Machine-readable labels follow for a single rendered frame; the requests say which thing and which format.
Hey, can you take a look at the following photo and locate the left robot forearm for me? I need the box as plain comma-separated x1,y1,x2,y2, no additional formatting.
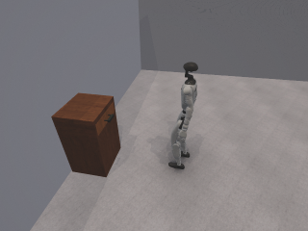
181,108,193,131

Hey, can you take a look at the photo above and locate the robot right foot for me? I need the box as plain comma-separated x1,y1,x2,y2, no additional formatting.
181,151,191,158

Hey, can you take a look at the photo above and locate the handle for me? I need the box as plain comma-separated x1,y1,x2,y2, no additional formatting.
104,114,115,122

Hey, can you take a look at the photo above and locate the left robot hand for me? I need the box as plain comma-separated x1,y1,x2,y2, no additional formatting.
177,129,188,143

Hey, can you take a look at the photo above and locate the drawer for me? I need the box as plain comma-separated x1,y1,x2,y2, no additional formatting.
95,102,115,136

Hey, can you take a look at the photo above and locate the left robot upper arm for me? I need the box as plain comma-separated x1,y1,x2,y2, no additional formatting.
183,86,193,112

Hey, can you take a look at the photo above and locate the cabinet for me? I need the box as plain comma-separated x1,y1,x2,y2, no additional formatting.
51,92,121,177

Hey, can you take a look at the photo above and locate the left robot thigh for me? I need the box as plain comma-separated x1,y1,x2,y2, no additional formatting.
170,118,185,147

